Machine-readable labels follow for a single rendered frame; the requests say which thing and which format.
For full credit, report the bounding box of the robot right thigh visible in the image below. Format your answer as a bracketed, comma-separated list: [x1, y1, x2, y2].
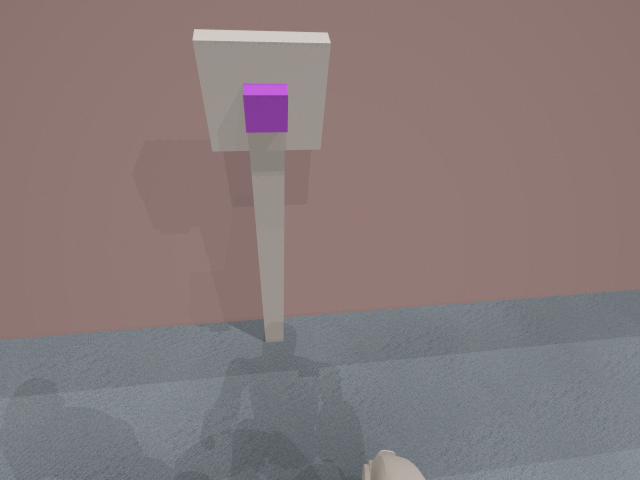
[362, 455, 426, 480]

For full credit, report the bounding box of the button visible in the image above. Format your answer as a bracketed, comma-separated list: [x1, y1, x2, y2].
[243, 83, 288, 133]

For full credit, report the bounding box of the panel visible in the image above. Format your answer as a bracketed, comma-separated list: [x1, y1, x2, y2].
[192, 29, 331, 343]

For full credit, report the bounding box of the robot right shin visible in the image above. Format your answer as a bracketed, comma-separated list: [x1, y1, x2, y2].
[375, 450, 396, 458]

